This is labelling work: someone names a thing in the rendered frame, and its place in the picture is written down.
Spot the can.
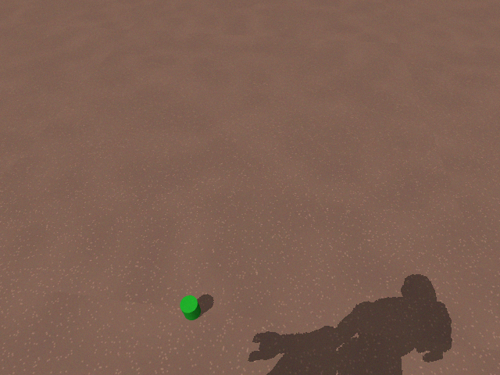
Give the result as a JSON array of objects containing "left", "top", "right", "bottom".
[{"left": 180, "top": 295, "right": 201, "bottom": 320}]

